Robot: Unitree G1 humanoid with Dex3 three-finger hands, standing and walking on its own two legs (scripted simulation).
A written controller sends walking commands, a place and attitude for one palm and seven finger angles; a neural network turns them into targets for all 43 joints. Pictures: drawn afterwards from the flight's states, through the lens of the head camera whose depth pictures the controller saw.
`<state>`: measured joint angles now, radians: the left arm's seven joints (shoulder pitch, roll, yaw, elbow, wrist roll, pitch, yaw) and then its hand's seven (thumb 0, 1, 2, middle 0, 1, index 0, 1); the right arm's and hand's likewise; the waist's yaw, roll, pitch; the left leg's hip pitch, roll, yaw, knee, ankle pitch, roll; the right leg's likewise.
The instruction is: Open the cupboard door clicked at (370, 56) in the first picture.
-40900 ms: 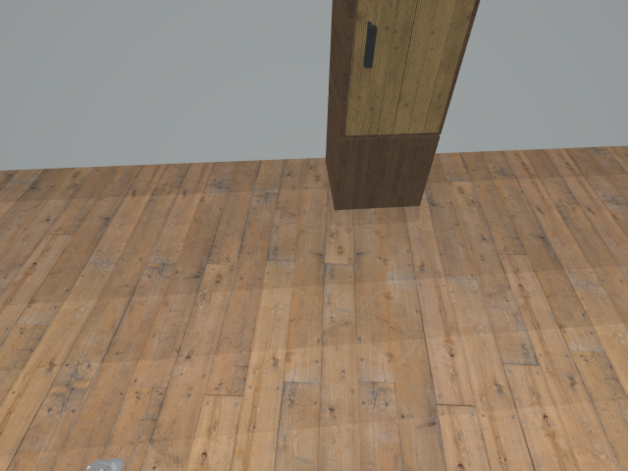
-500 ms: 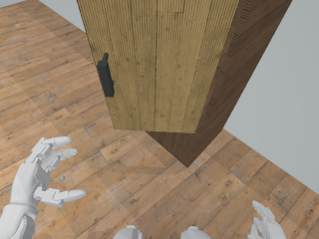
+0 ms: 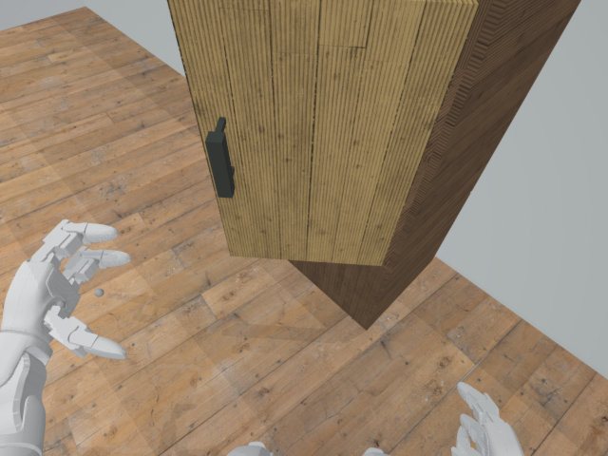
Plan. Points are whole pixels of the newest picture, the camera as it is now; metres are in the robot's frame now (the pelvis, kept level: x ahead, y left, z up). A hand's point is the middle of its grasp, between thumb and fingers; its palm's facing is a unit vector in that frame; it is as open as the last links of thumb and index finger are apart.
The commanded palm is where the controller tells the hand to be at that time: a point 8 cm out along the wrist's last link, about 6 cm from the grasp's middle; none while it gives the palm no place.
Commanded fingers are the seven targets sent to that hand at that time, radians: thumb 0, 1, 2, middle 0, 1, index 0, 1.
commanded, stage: raise the hand with hooked fingers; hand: left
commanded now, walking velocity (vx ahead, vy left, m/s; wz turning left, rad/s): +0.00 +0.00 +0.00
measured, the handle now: (224, 157) +0.55 +0.17 +0.05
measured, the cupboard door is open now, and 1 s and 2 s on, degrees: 42 42 42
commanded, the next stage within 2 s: move the hooked fingers beside the handle in 0.54 s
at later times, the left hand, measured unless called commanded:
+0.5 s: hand (112, 286) +0.29 +0.26 +0.07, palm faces +0.02 -1.00 -0.04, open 14.0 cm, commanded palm +0.26 +0.30 +0.07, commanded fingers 0.00 -0.50 0.30 -0.30 -1.20 -0.30 -1.20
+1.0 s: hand (131, 258) +0.33 +0.25 +0.07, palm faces +0.00 -1.00 -0.03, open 14.0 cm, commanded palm +0.31 +0.30 +0.07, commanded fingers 0.00 -0.50 0.30 -0.30 -1.20 -0.30 -1.20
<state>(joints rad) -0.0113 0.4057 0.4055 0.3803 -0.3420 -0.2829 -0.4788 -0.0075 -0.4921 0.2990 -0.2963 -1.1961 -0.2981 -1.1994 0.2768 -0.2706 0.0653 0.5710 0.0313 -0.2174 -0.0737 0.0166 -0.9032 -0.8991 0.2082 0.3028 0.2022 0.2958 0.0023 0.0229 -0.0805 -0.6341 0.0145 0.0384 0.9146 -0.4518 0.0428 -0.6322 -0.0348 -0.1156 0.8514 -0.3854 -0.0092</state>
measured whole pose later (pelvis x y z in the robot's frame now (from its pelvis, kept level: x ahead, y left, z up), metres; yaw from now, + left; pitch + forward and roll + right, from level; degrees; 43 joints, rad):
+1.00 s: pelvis +0.00 -0.02 +0.00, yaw -1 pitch +11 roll -1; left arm -0.23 0.43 0.42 0.62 -0.31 -0.31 -0.50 -0.01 -0.50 0.30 -0.30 -1.20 -0.30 -1.20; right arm 0.29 -0.29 0.05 0.59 0.03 -0.18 -0.08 0.02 -0.90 -0.90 0.21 0.30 0.20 0.30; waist -0.03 0.01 -0.08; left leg -0.65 0.03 0.04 0.90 -0.44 0.02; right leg -0.66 -0.02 -0.11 0.85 -0.38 -0.03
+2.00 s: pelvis +0.00 +0.00 -0.02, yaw -3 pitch +18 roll -3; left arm -0.73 0.61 0.49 1.11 -0.17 -0.39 -0.46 -0.01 -0.50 0.30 -0.30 -1.20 -0.30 -1.20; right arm 0.38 -0.29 0.05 0.61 0.01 0.02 -0.05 0.01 -0.91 -0.90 0.21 0.30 0.20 0.30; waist -0.13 0.00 -0.09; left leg -0.86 0.05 0.05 1.01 -0.47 0.05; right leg -0.86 -0.01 -0.09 0.92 -0.38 -0.01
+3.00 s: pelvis +0.00 +0.00 -0.02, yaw -3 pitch +21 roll -4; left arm -0.83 0.64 0.49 1.17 -0.13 -0.38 -0.42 -0.01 -0.50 0.30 -0.30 -1.20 -0.30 -1.20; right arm 0.37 -0.28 0.06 0.58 0.00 0.08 -0.03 0.01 -0.91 -0.90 0.21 0.30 0.20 0.30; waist -0.16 0.01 -0.10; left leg -0.91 0.05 0.05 1.04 -0.50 0.05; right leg -0.91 0.00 -0.10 0.94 -0.39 -0.01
